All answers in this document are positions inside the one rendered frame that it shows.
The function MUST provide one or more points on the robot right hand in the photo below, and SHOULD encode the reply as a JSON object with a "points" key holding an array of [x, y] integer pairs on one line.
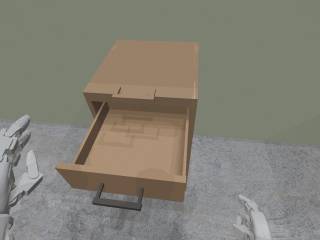
{"points": [[255, 225]]}

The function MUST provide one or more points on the handle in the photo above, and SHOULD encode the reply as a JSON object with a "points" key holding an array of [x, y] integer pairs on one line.
{"points": [[133, 98], [136, 206]]}

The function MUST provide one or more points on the cabinet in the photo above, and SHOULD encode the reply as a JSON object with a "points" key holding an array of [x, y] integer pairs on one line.
{"points": [[166, 70]]}

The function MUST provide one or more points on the robot left hand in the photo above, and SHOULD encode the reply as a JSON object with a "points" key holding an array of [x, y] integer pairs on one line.
{"points": [[12, 141]]}

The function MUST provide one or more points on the robot left forearm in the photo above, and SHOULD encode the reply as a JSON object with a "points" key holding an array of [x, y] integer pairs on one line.
{"points": [[6, 222]]}

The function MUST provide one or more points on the drawer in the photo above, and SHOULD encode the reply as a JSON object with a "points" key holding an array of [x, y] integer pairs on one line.
{"points": [[132, 146]]}

